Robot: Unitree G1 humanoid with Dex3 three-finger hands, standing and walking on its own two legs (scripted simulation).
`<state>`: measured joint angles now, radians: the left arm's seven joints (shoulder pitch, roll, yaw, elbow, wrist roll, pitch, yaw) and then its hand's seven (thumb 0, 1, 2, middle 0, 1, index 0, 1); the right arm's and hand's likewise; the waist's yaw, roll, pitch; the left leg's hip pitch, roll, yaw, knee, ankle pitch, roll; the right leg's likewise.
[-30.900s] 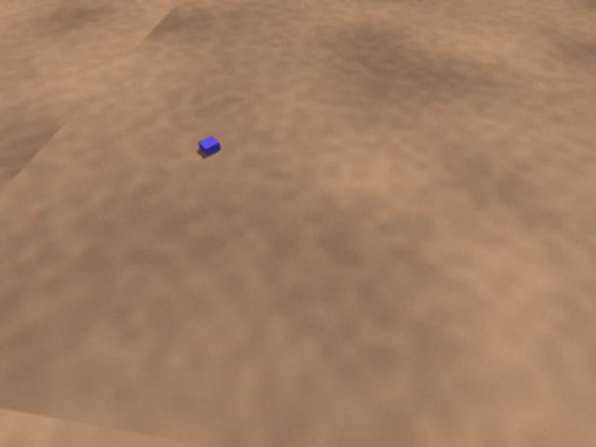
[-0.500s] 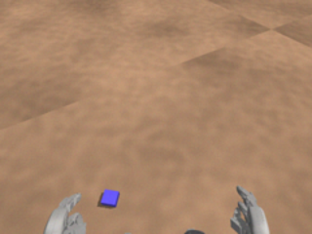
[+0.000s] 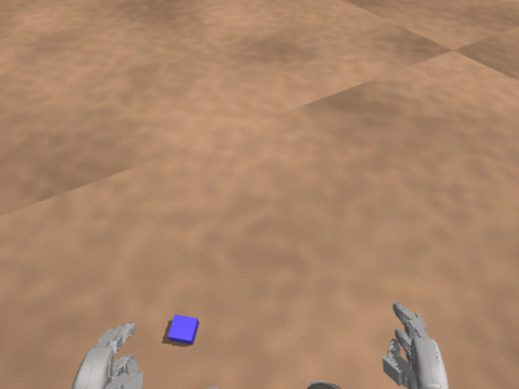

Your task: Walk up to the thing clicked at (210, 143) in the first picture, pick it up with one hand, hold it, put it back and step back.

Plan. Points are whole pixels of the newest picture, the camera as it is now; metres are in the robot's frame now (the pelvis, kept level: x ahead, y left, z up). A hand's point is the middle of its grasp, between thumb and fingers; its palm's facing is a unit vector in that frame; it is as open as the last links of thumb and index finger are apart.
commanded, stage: home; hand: left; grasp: from above
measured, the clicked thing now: (183, 329) +0.43 +0.25 -0.69
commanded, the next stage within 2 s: stand in 0.74 s
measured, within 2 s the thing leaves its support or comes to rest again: neither
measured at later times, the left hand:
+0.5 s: hand (138, 372) +0.17 +0.18 -0.05, palm faces +0.05 -0.98 -0.20, open 7.4 cm
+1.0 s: hand (122, 387) +0.16 +0.22 -0.09, palm faces +0.02 -0.94 -0.33, open 7.4 cm
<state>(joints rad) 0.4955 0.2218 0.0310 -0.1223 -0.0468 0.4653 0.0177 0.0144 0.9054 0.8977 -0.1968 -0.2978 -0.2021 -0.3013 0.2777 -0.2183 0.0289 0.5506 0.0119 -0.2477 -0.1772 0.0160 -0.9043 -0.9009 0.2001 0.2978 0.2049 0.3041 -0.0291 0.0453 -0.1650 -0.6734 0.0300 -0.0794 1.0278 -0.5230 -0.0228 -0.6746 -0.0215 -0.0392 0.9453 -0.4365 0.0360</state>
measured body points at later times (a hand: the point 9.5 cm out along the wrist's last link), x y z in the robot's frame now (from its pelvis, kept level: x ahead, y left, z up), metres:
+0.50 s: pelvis +0.01 +0.00 +0.00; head +0.02 +0.01 +0.45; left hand +0.16 +0.24 -0.03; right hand +0.17 -0.24 -0.06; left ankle +0.00 +0.13 -0.68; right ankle +0.02 -0.15 -0.68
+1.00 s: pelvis +0.00 +0.00 +0.02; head +0.03 +0.01 +0.47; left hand +0.15 +0.27 -0.07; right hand +0.15 -0.26 -0.09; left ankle +0.00 +0.13 -0.68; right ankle +0.02 -0.15 -0.68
